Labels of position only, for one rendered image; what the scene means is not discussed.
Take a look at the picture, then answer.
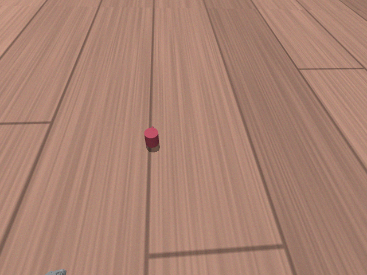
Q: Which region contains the mug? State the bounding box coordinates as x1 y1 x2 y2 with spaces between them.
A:
144 126 159 148

